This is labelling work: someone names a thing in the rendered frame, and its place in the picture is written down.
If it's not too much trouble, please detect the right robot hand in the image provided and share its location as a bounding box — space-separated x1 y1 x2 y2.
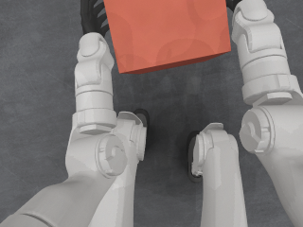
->
225 0 242 13

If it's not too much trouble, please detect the left robot forearm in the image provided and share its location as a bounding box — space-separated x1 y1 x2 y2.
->
65 32 117 158

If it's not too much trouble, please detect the right robot shin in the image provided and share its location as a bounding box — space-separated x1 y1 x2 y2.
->
191 123 239 176

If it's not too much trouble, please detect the carton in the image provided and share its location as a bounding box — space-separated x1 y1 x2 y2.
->
103 0 231 75

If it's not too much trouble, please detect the right robot upper arm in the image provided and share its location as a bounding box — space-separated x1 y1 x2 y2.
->
239 104 303 227

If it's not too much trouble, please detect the robot left thigh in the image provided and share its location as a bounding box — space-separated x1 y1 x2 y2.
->
88 118 147 227

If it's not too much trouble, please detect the right robot forearm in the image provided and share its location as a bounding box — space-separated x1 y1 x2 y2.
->
231 0 303 108

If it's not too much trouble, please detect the left robot upper arm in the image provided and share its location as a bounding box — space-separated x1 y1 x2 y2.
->
0 132 128 227

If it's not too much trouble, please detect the left robot hand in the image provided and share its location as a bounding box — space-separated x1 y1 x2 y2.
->
80 0 110 38

